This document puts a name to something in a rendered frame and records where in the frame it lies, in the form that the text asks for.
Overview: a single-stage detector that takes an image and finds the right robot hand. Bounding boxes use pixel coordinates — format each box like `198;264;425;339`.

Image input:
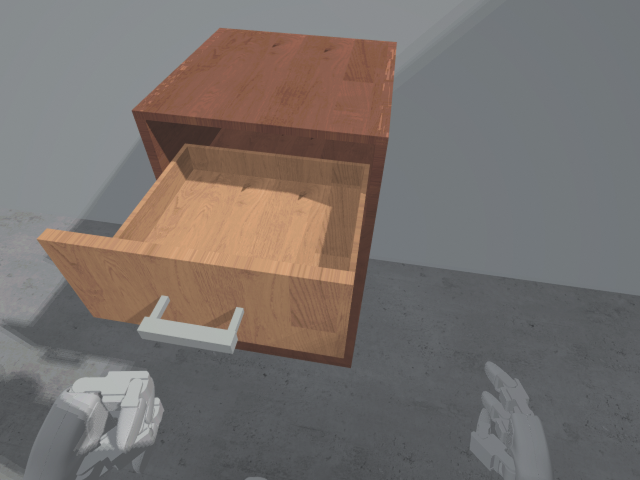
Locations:
470;361;554;480

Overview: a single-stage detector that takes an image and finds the drawer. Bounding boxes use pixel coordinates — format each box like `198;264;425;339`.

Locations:
37;143;370;358

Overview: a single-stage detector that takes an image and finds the left robot hand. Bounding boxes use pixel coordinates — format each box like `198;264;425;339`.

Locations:
23;371;164;480

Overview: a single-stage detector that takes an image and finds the handle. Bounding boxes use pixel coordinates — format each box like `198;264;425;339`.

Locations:
137;295;244;354

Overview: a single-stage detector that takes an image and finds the cabinet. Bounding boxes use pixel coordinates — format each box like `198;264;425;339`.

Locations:
132;28;397;368

